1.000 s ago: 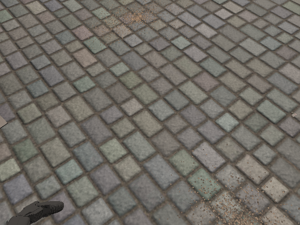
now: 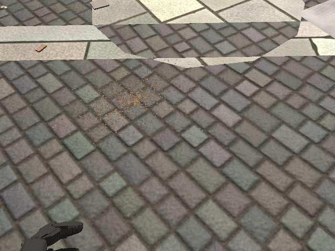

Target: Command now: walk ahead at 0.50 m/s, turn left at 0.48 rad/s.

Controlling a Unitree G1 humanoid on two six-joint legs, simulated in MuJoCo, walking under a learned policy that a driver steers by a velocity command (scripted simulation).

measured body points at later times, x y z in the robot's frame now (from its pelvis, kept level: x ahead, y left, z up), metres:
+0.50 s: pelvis +0.22 +0.05 -0.01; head +0.27 +0.08 +0.44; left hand +0.23 +0.36 -0.13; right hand +0.49 -0.14 -0.08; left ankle +0.30 +0.15 -0.73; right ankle +0.13 -0.12 -0.64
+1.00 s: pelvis +0.39 +0.04 +0.01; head +0.40 +0.02 +0.46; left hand +0.40 +0.34 -0.09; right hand +0.60 -0.17 -0.10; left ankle +0.31 +0.15 -0.70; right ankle +0.41 -0.06 -0.73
